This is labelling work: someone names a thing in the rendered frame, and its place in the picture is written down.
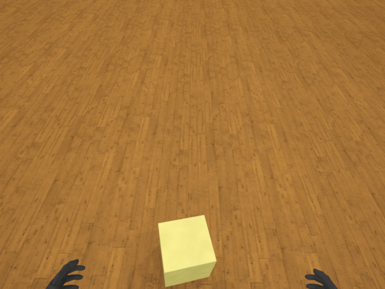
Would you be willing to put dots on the carton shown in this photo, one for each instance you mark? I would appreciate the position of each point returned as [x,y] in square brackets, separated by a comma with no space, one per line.
[186,250]

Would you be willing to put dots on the robot left hand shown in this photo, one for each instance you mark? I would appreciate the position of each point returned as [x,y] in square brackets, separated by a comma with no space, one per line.
[62,276]

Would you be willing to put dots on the robot right hand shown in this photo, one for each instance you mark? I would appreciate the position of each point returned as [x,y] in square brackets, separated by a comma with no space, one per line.
[322,278]

